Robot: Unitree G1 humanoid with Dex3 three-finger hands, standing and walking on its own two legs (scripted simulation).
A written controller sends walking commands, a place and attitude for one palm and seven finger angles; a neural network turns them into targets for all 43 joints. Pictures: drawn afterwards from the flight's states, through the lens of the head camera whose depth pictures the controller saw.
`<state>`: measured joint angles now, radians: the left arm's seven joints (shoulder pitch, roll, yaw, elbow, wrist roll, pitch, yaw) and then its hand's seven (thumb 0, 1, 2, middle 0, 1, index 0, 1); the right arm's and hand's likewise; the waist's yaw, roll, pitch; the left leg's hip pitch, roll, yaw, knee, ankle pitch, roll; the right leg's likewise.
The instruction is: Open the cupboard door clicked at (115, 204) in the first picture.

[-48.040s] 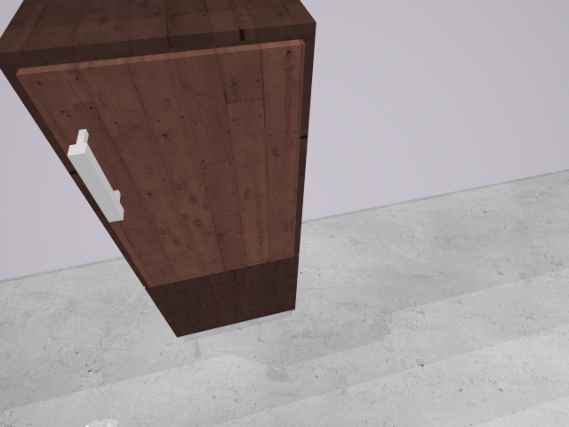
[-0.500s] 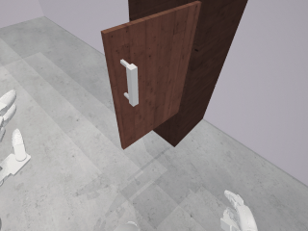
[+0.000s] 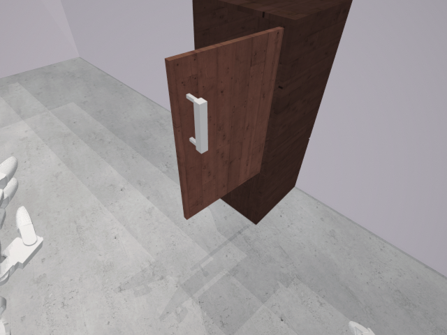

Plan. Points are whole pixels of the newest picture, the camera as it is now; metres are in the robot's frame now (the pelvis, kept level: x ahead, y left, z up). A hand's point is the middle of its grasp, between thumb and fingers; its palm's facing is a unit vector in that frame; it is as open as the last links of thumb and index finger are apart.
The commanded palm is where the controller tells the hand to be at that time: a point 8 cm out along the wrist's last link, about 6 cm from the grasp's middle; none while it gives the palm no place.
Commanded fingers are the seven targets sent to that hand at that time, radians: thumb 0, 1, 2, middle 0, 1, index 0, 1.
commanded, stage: stop stepping back and stand still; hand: left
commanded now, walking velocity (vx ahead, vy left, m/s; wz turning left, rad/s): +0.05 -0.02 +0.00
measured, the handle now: (196, 123) +0.61 +0.11 +0.07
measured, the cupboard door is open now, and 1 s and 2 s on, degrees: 84 84 84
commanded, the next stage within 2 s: let the arm hang, fingers relaxed in 0.30 s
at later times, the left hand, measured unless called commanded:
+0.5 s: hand (61, 281) +0.20 +0.28 +0.03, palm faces +0.21 -0.85 -0.49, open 7.4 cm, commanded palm none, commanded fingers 0.00 0.90 0.90 -0.20 -0.30 -0.20 -0.30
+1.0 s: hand out of the picture -0.08 +0.20 -0.16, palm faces +0.07 -0.97 -0.22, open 7.3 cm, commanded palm none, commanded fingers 0.00 0.90 0.90 -0.20 -0.30 -0.20 -0.30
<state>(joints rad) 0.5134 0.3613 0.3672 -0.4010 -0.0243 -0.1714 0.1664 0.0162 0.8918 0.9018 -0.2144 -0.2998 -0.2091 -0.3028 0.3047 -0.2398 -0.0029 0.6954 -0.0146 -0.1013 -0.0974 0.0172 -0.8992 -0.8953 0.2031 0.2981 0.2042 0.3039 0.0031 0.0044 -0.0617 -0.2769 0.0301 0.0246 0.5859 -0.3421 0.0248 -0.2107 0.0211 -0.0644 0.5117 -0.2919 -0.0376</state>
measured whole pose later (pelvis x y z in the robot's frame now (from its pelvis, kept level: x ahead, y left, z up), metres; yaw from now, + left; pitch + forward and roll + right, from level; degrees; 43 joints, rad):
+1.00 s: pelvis -0.02 +0.02 +0.01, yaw +2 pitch -1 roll -1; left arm 0.34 0.17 0.01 1.17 0.01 0.03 0.02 0.01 0.93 0.90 -0.20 -0.30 -0.20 -0.30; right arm 0.32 -0.14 0.01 1.12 -0.02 0.03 -0.03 0.01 -0.90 -0.90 0.20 0.30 0.20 0.30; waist 0.00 0.03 0.07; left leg -0.25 -0.01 0.01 0.46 -0.19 0.02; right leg -0.19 -0.02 -0.09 0.44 -0.22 -0.01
